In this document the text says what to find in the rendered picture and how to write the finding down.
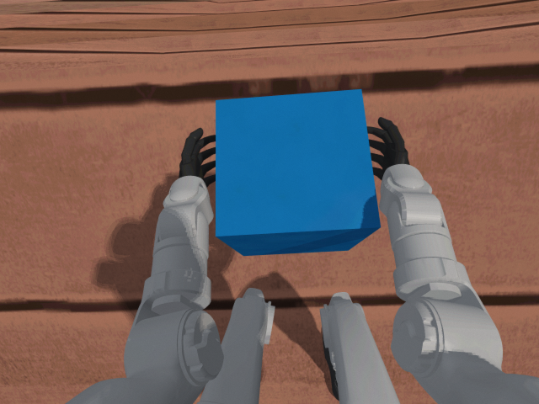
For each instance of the robot left forearm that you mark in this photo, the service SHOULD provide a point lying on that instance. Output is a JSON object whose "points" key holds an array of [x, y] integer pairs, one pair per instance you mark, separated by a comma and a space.
{"points": [[179, 267]]}

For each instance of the robot right forearm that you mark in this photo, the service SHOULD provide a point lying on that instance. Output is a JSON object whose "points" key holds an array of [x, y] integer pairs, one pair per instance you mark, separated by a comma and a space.
{"points": [[426, 264]]}

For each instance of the robot left thigh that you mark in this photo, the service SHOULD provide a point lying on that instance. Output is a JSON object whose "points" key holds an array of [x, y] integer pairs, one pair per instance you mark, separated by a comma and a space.
{"points": [[248, 330]]}

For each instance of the robot left shin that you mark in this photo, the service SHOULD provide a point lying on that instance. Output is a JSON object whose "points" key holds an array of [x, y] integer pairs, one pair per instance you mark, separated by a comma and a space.
{"points": [[250, 291]]}

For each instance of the right robot upper arm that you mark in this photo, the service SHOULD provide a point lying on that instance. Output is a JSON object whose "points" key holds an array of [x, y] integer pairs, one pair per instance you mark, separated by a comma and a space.
{"points": [[454, 351]]}

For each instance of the left robot upper arm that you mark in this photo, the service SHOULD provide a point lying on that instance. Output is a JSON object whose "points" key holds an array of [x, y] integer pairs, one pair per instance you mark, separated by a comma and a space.
{"points": [[168, 360]]}

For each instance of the right robot hand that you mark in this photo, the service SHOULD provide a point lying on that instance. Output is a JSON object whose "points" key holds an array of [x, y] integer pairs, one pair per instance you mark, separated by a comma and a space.
{"points": [[393, 147]]}

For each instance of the carton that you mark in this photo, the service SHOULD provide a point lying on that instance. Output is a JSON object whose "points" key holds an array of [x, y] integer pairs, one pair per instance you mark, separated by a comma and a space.
{"points": [[294, 173]]}

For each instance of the left robot hand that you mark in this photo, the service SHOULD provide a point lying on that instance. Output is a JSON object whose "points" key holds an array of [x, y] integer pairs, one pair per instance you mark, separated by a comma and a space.
{"points": [[190, 164]]}

